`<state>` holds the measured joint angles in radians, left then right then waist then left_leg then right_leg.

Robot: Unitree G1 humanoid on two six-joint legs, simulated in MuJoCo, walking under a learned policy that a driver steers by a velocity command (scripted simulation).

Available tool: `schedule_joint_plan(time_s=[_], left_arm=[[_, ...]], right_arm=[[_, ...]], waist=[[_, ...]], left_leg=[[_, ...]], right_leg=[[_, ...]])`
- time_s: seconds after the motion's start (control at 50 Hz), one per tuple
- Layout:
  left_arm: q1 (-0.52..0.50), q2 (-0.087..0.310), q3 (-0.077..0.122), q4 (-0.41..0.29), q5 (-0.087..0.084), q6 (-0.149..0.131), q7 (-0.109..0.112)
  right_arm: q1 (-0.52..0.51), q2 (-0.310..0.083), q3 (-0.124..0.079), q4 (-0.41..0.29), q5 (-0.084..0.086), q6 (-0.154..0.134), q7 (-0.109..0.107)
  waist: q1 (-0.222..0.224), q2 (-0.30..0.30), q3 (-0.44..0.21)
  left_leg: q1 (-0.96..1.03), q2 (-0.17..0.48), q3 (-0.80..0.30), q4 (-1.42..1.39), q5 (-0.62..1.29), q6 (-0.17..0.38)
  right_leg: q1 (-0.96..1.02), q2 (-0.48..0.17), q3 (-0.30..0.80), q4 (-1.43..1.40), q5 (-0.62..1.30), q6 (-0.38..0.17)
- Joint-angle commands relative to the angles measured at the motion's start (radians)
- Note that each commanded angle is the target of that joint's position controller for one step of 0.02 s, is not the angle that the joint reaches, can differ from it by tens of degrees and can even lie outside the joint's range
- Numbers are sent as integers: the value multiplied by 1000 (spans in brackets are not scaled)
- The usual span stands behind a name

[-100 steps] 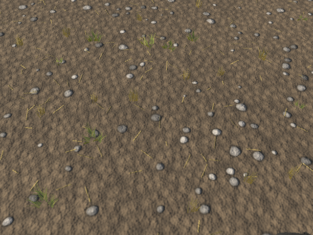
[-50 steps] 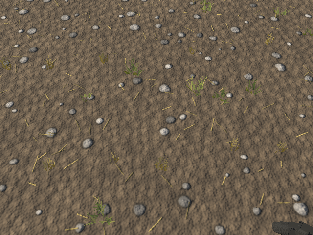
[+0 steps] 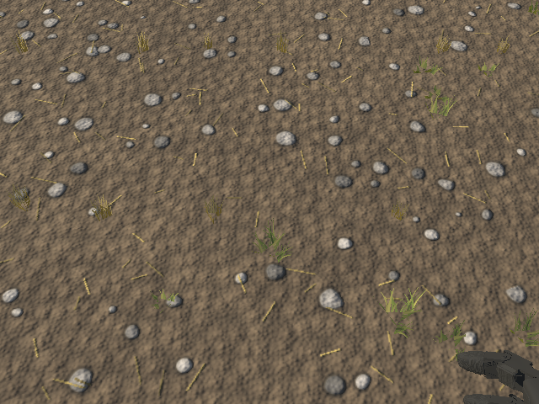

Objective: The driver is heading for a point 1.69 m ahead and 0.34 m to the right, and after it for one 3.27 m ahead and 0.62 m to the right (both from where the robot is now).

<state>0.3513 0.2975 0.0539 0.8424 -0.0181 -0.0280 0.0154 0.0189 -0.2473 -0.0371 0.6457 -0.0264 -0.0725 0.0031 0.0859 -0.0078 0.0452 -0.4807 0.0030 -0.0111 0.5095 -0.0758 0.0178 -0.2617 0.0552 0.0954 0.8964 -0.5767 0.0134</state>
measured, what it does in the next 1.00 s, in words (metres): steps on the spot, turning right: right foot, then left foot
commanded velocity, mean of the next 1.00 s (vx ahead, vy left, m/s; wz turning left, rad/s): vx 0.04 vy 0.00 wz -0.38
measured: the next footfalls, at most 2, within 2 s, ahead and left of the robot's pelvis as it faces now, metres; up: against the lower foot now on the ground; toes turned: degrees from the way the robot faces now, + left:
right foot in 0.34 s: +0.07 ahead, -0.14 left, +0.00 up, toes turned -16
left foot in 0.78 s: +0.14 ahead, +0.09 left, +0.00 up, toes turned -24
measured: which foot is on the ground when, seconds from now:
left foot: down 0.00-0.34, up 0.36-0.76, down 0.78-1.00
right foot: up 0.00-0.32, down 0.34-1.00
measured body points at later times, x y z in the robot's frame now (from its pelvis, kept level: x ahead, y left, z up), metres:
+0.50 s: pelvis +0.03 -0.04 +0.02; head +0.06 -0.08 +0.46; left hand +0.23 +0.21 -0.06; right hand +0.11 -0.36 -0.11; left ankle +0.09 +0.11 -0.64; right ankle +0.03 -0.13 -0.73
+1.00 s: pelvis +0.06 -0.01 +0.01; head +0.08 -0.01 +0.46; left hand +0.29 +0.18 -0.10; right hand +0.09 -0.30 -0.10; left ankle +0.10 +0.10 -0.73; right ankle +0.03 -0.13 -0.73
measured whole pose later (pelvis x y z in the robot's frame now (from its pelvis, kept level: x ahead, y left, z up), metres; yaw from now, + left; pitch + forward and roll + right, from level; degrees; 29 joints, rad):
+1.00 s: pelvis +0.06 -0.01 +0.01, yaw -23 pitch -1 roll +0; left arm 0.19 0.27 0.04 0.74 0.02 0.03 0.02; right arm 0.14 -0.25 -0.03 0.85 -0.01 -0.02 0.00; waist 0.01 -0.02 0.03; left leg -0.20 -0.01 -0.01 0.49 -0.28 0.00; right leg -0.24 0.05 0.11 0.50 -0.24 0.00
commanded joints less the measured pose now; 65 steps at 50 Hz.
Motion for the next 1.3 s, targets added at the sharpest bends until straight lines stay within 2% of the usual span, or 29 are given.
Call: schedule_joint_plan(time_s=[0.02,0.04,0.08,0.12,0.16,0.22,0.3,0.32,0.34,0.36,0.38,0.4,0.42,0.44,0.48,0.52,0.58,0.64,0.7,0.74,0.76,0.78,0.8,0.82,0.84,0.86,0.94,1.08,1.3], left_arm=[[43,138,34,-77,-15,17,11],[22,130,39,-79,-9,42,19],[35,93,38,-91,-3,81,30],[33,71,37,-106,5,91,31],[-7,63,33,-128,10,90,23],[-59,77,33,-159,11,90,3],[-41,97,48,-165,13,95,-18],[-18,113,58,-155,19,94,-17],[0,172,75,-160,24,92,-7],[-37,293,95,-204,24,90,10],[-25,273,87,-215,60,65,2],[-67,249,79,-216,63,42,-1],[-131,221,75,-226,40,31,2],[-170,185,63,-235,21,29,6],[-179,155,48,-245,18,33,17],[-161,147,46,-248,20,35,24],[-144,147,45,-244,19,40,29],[-151,155,45,-240,28,48,22],[-166,151,40,-230,26,54,9],[-194,133,30,-222,17,57,6],[-198,121,24,-215,10,57,6],[-170,102,17,-206,17,51,7],[-127,75,10,-205,40,41,4],[-120,60,9,-208,36,36,2],[-148,90,12,-196,47,35,4],[-187,100,18,-198,44,38,5],[-193,86,18,-183,36,53,4],[-172,71,20,-135,33,39,8],[-147,72,19,-55,30,32,21]], right_arm=[[178,-130,-44,-24,18,33,-16],[123,-110,-36,-18,19,41,-18],[48,-134,-44,-8,-1,46,-17],[20,-141,-50,1,-6,42,-21],[6,-152,-56,12,3,40,-28],[7,-179,-65,32,14,51,-34],[5,-200,-73,62,43,70,-31],[31,-176,-69,78,48,76,-31],[83,-133,-61,99,40,84,-27],[71,-103,-51,53,6,86,-26],[-42,-145,-65,30,5,82,-35],[-29,-153,-71,34,24,83,-38],[14,-156,-78,61,26,86,-45],[34,-167,-84,81,17,88,-53],[49,-159,-86,87,14,84,-51],[55,-143,-80,90,27,78,-47],[32,-117,-64,90,30,76,-39],[33,-122,-57,93,34,75,-26],[47,-134,-55,98,39,70,-18],[83,-122,-51,112,37,62,-10],[111,-115,-47,124,30,56,-5],[128,-144,-49,126,15,52,-5],[141,-222,-63,120,0,52,-10],[86,-204,-55,132,0,55,-9],[35,-138,-36,113,4,51,-6],[34,-130,-33,118,5,48,-5],[73,-150,-28,143,13,30,-7],[95,-131,-13,175,18,44,-16],[100,-124,-1,256,20,48,-13]], waist=[[-112,135,-305],[-92,120,-225],[-48,167,-142],[-37,169,-132],[-44,151,-147],[-58,146,-162],[-30,128,-146],[-28,92,-135],[-41,-81,-88],[-76,-361,-35],[-4,-253,-69],[-40,-194,-71],[-76,-140,-72],[-86,-127,-85],[-98,-126,-120],[-93,-114,-144],[-68,-126,-148],[-52,-149,-132],[-47,-146,-113],[-76,-129,-111],[-100,-111,-109],[-92,-73,-124],[-50,82,-154],[-12,203,-126],[-29,176,-108],[-47,166,-98],[-71,98,-73],[-93,1,-63],[-92,1,-48]], left_leg=[[585,361,-330,-87,410,240],[456,324,-267,-133,285,224],[226,272,-160,-227,121,211],[167,269,-93,-258,98,221],[171,283,-53,-260,101,225],[198,311,-24,-259,73,221],[213,310,24,-176,-45,150],[178,275,59,-104,-125,99],[76,187,150,95,-256,7],[-192,13,191,364,-552,-96],[-207,-11,8,554,-583,-79],[-211,6,-36,608,-493,-57],[-211,21,-49,606,-401,-50],[-208,26,-54,602,-347,-54],[-150,6,-50,633,-283,-71],[-147,-2,-52,572,-250,-83],[-100,7,-52,395,-233,-100],[13,10,-38,281,-269,-99],[91,7,-25,183,-292,-87],[176,3,-13,21,-207,-68],[258,3,-8,-124,-66,-51],[351,58,-60,-159,52,-26],[427,198,-184,-138,259,31],[327,251,-246,-149,201,132],[274,232,-240,-173,85,144],[273,186,-207,-170,2,107],[254,106,-119,-142,-92,31],[280,67,-77,-101,-99,22],[279,42,-57,-111,-96,12]], right_leg=[[-411,-73,-8,373,-46,54],[-394,-100,-17,347,0,71],[-263,-111,-55,283,82,85],[-204,-114,-78,207,130,79],[-164,-132,-82,97,191,60],[-104,-137,-100,-24,250,31],[16,-101,-157,-256,325,-32],[74,-79,-149,-330,360,-63],[120,-169,24,-496,493,-123],[157,-410,402,-588,653,-291],[78,-425,444,-626,604,-360],[69,-378,360,-623,551,-317],[75,-326,294,-606,508,-256],[85,-304,261,-593,516,-220],[78,-268,223,-573,624,-215],[134,-259,209,-558,671,-219],[174,-252,207,-542,650,-221],[118,-255,227,-538,619,-240],[93,-259,264,-521,644,-249],[82,-237,266,-487,666,-227],[56,-212,253,-473,644,-195],[13,-177,235,-454,563,-145],[-48,-83,148,-343,399,-89],[-48,-20,48,-363,243,-40],[9,-44,40,-380,264,-15],[22,-44,38,-395,330,-13],[63,-59,61,-425,464,-36],[55,-66,77,-450,513,-33],[86,-71,75,-464,532,-29]])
